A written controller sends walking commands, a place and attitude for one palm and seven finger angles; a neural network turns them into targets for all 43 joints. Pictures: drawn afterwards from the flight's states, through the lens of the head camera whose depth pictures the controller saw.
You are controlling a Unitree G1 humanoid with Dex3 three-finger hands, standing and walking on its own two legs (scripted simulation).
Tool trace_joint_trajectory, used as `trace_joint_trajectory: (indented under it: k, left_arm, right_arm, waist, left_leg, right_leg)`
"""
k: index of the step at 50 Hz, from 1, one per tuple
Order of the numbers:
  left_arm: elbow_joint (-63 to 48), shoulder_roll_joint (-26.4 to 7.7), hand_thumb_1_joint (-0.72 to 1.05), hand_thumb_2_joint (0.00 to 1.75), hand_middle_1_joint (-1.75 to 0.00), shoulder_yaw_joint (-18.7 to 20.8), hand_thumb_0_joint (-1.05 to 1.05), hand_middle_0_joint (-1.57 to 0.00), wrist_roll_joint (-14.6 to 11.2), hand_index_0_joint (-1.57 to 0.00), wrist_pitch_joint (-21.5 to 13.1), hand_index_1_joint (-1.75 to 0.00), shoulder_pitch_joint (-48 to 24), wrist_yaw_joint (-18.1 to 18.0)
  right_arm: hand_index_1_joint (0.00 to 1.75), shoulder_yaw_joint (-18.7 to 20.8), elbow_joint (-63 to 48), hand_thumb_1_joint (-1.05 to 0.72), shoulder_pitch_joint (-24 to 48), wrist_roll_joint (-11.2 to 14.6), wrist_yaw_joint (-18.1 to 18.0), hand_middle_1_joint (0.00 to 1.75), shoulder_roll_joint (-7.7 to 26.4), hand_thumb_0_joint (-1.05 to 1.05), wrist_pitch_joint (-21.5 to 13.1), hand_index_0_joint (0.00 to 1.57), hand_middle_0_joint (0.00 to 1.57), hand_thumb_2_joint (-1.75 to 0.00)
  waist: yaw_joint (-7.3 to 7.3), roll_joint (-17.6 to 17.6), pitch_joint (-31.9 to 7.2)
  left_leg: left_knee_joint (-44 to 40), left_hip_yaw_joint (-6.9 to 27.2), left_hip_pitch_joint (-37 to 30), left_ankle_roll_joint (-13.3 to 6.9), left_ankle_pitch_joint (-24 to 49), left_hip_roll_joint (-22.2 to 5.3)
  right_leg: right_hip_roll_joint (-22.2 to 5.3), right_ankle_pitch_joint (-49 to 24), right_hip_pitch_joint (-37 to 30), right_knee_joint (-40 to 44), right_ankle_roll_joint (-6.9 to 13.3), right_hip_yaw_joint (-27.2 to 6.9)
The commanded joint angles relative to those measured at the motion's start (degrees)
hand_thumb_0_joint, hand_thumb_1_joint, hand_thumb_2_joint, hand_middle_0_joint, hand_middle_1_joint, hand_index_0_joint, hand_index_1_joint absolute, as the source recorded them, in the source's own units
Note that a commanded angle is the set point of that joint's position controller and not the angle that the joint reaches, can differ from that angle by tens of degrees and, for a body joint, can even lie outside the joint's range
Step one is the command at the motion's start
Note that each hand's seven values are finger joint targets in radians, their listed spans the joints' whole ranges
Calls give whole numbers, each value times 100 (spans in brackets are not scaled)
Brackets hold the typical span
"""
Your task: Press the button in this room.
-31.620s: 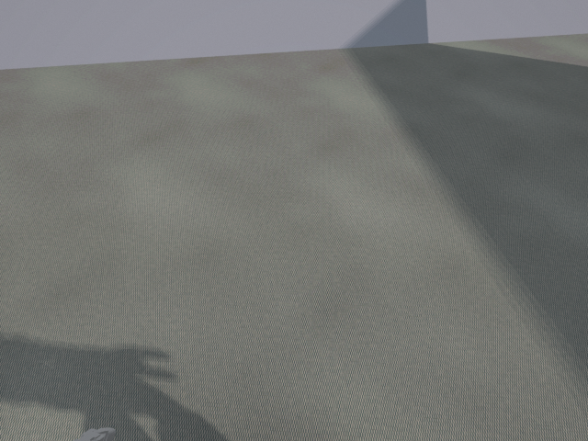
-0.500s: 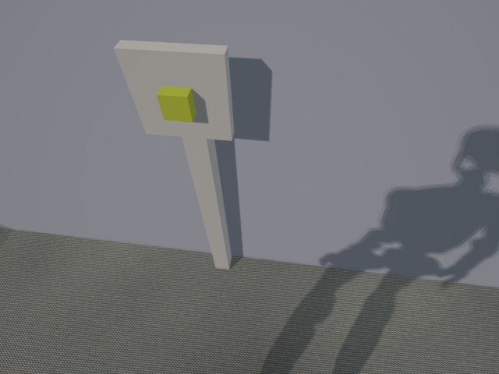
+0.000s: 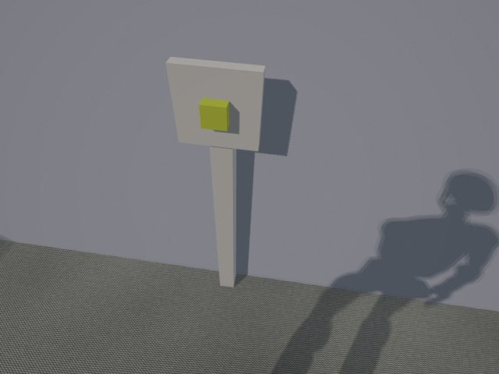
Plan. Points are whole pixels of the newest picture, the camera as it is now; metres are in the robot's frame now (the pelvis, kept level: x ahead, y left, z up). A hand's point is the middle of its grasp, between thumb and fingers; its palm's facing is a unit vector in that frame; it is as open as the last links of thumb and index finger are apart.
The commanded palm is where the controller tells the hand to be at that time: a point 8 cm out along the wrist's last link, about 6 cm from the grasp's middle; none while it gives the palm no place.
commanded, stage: look again from close up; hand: left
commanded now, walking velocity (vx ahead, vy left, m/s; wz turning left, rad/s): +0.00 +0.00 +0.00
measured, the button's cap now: (215, 113) +0.59 +0.13 +0.12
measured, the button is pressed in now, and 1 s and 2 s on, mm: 0 0 0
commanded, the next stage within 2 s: shuffle to correct the standing spot in 0.62 s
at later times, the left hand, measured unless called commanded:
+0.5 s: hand out of the picture +0.02 +0.13 -0.17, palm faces +0.04 -0.98 -0.19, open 7.3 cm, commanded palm none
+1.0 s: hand out of the picture +0.00 +0.12 -0.18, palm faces +0.06 -0.99 -0.15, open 7.4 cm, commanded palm none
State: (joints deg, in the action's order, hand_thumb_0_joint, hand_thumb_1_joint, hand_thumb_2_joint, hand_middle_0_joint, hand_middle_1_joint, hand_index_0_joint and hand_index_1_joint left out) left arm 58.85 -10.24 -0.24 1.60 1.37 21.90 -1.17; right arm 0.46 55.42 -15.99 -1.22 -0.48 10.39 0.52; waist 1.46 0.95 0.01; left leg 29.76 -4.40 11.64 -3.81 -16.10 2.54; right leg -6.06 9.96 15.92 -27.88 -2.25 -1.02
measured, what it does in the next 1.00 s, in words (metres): shifts its weight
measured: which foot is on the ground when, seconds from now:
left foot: down 0.00-1.00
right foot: down 0.00-1.00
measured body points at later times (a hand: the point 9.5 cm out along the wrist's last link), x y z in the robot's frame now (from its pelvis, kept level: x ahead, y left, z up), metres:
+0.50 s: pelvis +0.01 -0.03 +0.00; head +0.01 -0.04 +0.45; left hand +0.01 +0.19 -0.15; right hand +0.01 -0.25 -0.16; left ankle +0.00 +0.07 -0.73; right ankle +0.06 -0.18 -0.73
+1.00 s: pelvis +0.03 -0.05 +0.00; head +0.02 -0.04 +0.45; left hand +0.00 +0.17 -0.16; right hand +0.00 -0.27 -0.16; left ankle +0.00 +0.07 -0.73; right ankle +0.06 -0.18 -0.73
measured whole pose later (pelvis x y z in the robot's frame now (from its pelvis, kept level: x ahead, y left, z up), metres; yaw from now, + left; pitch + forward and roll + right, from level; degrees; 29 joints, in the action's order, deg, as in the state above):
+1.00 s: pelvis +0.03 -0.05 +0.00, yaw -1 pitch -2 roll +0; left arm 60.7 -7.4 2.0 1.4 0.2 22.4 -0.4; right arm 0.9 61.9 -20.9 -1.7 -0.9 8.7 -0.5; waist 1.0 0.8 -0.2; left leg 32.2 -3.6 10.9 0.0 -19.8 -2.0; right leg -1.3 14.3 16.5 -32.0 0.1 -0.8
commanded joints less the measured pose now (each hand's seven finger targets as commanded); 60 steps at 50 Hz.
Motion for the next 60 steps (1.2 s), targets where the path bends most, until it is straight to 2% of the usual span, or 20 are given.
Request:
trace_joint_trajectory:
  k: [1, 5, 8, 12, 14, 17, 19, 21, 26, 30, 36, 38, 41, 44, 47, 49, 53, 55, 58, 60]
  left_arm:
    - [-189, -435, 90, 90, -30, 87, 0, -20, -20, -20, -185, -30, 149, -46]
    - [-51, -405, 90, 90, -30, 75, 0, -20, -41, -20, -220, -30, 139, -62]
    - [46, -378, 90, 90, -30, 73, 0, -20, -57, -20, -225, -30, 131, -74]
    - [102, -348, 90, 90, -30, 82, 0, -20, -64, -20, -223, -30, 105, -86]
    - [121, -336, 90, 90, -30, 87, 0, -20, -66, -20, -229, -30, 84, -95]
    - [133, -306, 90, 90, -30, 97, 0, -20, -73, -20, -229, -30, 32, -96]
    - [116, -305, 90, 90, -30, 107, 0, -20, -68, -20, -233, -30, -10, -101]
    - [116, -288, 90, 90, -30, 115, 0, -20, -74, -20, -238, -30, -10, -101]
    - [98, -307, 90, 90, -30, 125, 0, -20, -79, -20, -254, -30, -74, -100]
    - [81, -316, 90, 90, -30, 130, 0, -20, -83, -20, -261, -30, -78, -97]
    - [99, -305, 90, 90, -30, 139, 0, -20, -85, -20, -270, -30, -84, -97]
    - [99, -340, 90, 90, -30, 180, 0, -20, -61, -20, -259, -30, -16, -69]
    - [14, -387, 90, 90, -30, 262, 0, -20, -27, -20, -189, -30, 46, -16]
    - [-84, -386, 90, 90, -30, 327, 0, -20, -8, -20, -181, -30, 155, 18]
    - [-104, -335, 90, 90, -30, 356, 0, -20, -24, -20, -245, -30, 268, 38]
    - [-98, -323, 90, 90, -30, 362, 0, -20, -24, -20, -270, -30, 318, 40]
    - [-97, -217, 90, 90, -30, 343, 0, -20, -19, -20, -332, -30, 317, 60]
    - [-96, -126, 90, 90, -30, 334, 0, -20, -3, -20, -354, -30, 328, 59]
    - [-14, -115, 90, 90, -30, 341, 0, -20, -10, -20, -392, -30, 464, 36]
    - [76, -131, 90, 90, -30, 320, 0, -20, -23, -20, -389, -30, 535, -22]
  right_arm:
    - [30, 136, -224, -90, -129, 37, -50, 30, 672, 0, -174, 20, 20, -90]
    - [30, 104, -13, -90, -267, 59, -71, 30, 582, 0, -213, 20, 20, -90]
    - [30, 84, 142, -90, -358, 67, -89, 30, 529, 0, -226, 20, 20, -90]
    - [30, 72, 281, -90, -415, 69, -96, 30, 448, 0, -220, 20, 20, -90]
    - [30, 71, 345, -90, -459, 67, -102, 30, 431, 0, -220, 20, 20, -90]
    - [30, 62, 412, -90, -460, 60, -103, 30, 355, 0, -209, 20, 20, -90]
    - [30, 65, 438, -90, -511, 60, -101, 30, 339, 0, -195, 20, 20, -90]
    - [30, 67, 468, -90, -512, 54, -102, 30, 293, 0, -196, 20, 20, -90]
    - [30, 64, 528, -90, -547, 53, -100, 30, 238, 0, -180, 20, 20, -90]
    - [30, 56, 558, -90, -539, 50, -97, 30, 238, 0, -171, 20, 20, -90]
    - [30, 48, 591, -90, -564, 50, -105, 30, 244, 0, -184, 20, 20, -90]
    - [30, 61, 608, -90, -628, 23, -99, 30, 297, 0, -174, 20, 20, -90]
    - [30, 108, 526, -90, -613, -21, -70, 30, 353, 0, -114, 20, 20, -90]
    - [30, 145, 421, -90, -674, -35, -48, 30, 365, 0, -106, 20, 20, -90]
    - [30, 121, 385, -90, -760, -32, -42, 30, 290, 0, -196, 20, 20, -90]
    - [30, 118, 387, -90, -819, -20, -41, 30, 286, 0, -235, 20, 20, -90]
    - [30, 117, 417, -90, -965, 4, -52, 30, 362, 0, -317, 20, 20, -90]
    - [30, 135, 425, -90, -999, 16, -64, 30, 415, 0, -331, 20, 20, -90]
    - [30, 118, 430, -90, -946, 23, -94, 30, 381, 0, -374, 20, 20, -90]
    - [30, 83, 456, -90, -913, 39, -144, 30, 258, 0, -379, 20, 20, -90]
  waist:
    - [-98, -231, 460]
    - [-114, -86, 393]
    - [-116, -119, 372]
    - [-102, -197, 439]
    - [-102, -53, 420]
    - [-97, -119, 485]
    - [-112, 46, 526]
    - [-115, -61, 481]
    - [-135, 98, 495]
    - [-154, 23, 501]
    - [-150, -4, 419]
    - [-127, -1, 354]
    - [-91, -22, 753]
    - [-87, 90, 925]
    - [-77, 157, 811]
    - [-74, 47, 795]
    - [-92, -388, 769]
    - [-80, -420, 884]
    - [-13, -346, 738]
    - [-18, -27, 575]
  left_leg:
    - [-1388, 982, 819, 114, -834, -810]
    - [-1242, 858, 641, 138, -242, -800]
    - [-1182, 791, 575, 168, 33, -798]
    - [-1141, 739, 619, 189, 55, -775]
    - [-1087, 729, 565, 192, 166, -773]
    - [-1071, 674, 590, 214, 101, -753]
    - [-1034, 662, 590, 226, 61, -746]
    - [-999, 615, 530, 234, 109, -732]
    - [-911, 547, 483, 262, 184, -709]
    - [-893, 538, 421, 284, 192, -694]
    - [-940, 540, 397, 305, 312, -739]
    - [-887, 468, 397, 291, -406, -705]
    - [-820, 441, 719, 234, -1437, -670]
    - [-704, 428, 875, 173, -1700, -679]
    - [-585, 400, 838, 141, -1394, -644]
    - [-603, 418, 770, 124, -1364, -660]
    - [-840, 664, 527, -3, -1024, -928]
    - [-877, 769, 563, -75, -797, -1047]
    - [-551, 597, 541, -65, 155, -996]
    - [-117, 306, 346, 83, 1527, -847]
  right_leg:
    - [65, 105, -323, 329, 278, -21]
    - [-7, -169, -434, 386, 274, -50]
    - [-13, -259, -498, 384, 256, -33]
    - [-19, -221, -528, 420, 264, -38]
    - [-18, -227, -523, 421, 273, -36]
    - [-21, -132, -476, 471, 286, -73]
    - [-10, -30, -428, 498, 296, -91]
    - [-21, -33, -403, 533, 306, -130]
    - [-30, 49, -364, 636, 324, -195]
    - [-25, 212, -287, 727, 341, -236]
    - [-3, 49, -411, 716, 346, -197]
    - [34, 817, -393, 710, 407, -248]
    - [77, 2028, 57, 785, 518, -492]
    - [114, 2430, 297, 762, 638, -685]
    - [84, 2196, 174, 656, 750, -820]
    - [95, 2130, 176, 581, 772, -772]
    - [281, 1339, 216, 3, 733, -334]
    - [366, 952, 184, -258, 706, -143]
    - [316, 109, -154, -486, 730, -140]
    - [157, -1259, -365, -513, 695, -228]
